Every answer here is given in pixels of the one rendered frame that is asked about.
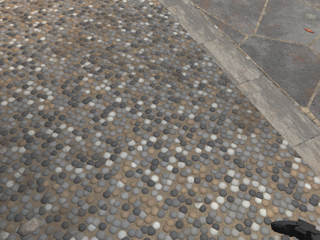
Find robot right hand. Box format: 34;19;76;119
271;219;320;240

